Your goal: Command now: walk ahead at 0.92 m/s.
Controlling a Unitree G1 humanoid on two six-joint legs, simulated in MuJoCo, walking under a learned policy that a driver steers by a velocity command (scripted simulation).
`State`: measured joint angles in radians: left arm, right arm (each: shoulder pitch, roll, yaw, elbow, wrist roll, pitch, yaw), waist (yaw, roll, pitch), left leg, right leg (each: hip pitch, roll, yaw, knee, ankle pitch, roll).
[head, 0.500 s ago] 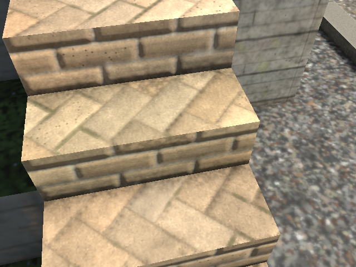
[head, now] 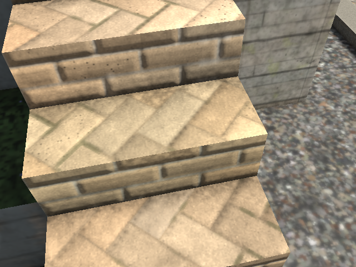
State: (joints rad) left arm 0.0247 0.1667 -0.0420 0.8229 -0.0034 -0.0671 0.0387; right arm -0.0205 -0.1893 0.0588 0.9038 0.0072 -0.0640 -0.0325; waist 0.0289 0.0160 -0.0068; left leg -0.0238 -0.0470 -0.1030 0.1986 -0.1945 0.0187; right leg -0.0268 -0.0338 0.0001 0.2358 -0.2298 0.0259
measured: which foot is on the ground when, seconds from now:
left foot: down 0.00-1.00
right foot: down 0.00-1.00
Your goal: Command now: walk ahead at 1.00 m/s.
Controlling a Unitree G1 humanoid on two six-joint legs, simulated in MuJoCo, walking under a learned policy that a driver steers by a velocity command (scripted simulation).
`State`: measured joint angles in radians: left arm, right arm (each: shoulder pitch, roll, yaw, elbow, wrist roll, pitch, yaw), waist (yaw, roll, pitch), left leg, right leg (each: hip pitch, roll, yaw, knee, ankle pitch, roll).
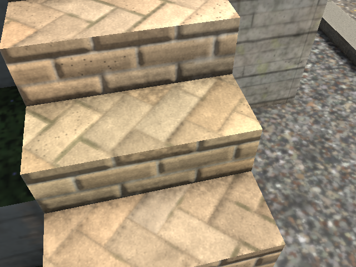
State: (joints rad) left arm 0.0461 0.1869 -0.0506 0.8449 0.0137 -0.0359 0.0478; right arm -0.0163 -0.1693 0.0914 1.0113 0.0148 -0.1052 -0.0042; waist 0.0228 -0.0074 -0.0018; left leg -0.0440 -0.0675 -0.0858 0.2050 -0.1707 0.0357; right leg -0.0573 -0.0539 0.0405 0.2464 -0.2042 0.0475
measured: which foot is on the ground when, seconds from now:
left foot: down 0.00-1.00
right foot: down 0.00-1.00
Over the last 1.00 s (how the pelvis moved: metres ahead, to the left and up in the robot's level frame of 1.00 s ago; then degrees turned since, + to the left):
-0.02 0.02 0.00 -1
